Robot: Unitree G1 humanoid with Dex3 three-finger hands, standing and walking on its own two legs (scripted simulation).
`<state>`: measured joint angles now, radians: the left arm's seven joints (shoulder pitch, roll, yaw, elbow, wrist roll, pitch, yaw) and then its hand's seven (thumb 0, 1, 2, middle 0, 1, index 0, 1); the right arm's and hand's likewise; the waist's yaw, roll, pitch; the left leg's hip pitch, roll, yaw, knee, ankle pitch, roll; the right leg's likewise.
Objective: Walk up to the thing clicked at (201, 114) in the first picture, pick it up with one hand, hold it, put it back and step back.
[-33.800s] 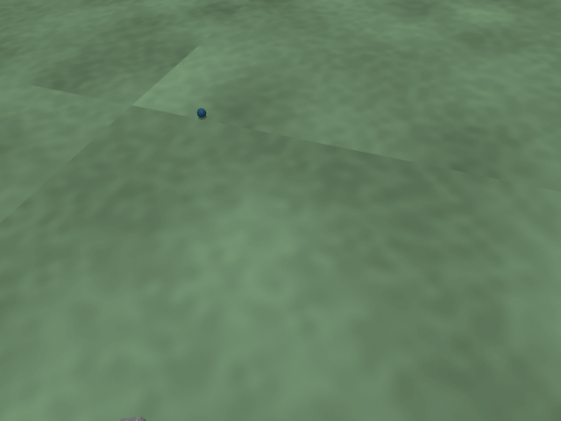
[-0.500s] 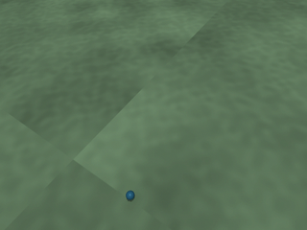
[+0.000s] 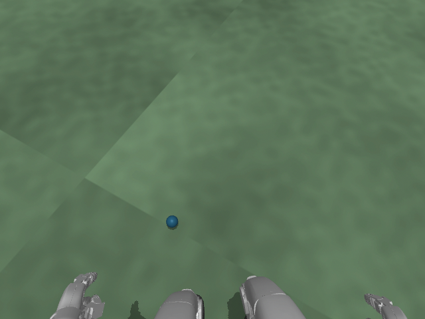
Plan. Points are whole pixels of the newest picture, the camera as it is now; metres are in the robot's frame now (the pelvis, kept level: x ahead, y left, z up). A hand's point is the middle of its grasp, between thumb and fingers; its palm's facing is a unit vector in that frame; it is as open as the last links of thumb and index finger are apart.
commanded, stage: step back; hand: left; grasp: from above
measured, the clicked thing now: (172, 221) +0.48 +0.21 -0.74
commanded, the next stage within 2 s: none
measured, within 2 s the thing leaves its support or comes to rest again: neither
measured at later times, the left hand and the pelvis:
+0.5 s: hand out of the picture +0.01 +0.25 -0.14, palm faces +0.01 -0.92 -0.39, open 7.4 cm; pelvis -0.12 -0.01 -0.01, yaw +2 degrees
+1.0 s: hand out of the picture -0.22 +0.22 -0.15, palm faces -0.05 -0.91 -0.40, open 7.4 cm; pelvis -0.29 -0.04 -0.01, yaw -3 degrees
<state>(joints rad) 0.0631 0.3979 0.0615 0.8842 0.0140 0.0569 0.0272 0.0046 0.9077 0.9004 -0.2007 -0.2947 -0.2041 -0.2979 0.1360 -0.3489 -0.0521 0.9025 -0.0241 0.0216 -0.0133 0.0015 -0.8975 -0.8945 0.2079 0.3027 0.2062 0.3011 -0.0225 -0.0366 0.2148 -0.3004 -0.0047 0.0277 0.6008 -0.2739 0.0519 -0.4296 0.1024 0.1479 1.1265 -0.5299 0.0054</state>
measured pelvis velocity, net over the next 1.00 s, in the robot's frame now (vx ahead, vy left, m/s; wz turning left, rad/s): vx -0.29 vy -0.04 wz -0.06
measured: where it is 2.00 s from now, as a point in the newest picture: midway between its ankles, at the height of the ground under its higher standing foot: outside the picture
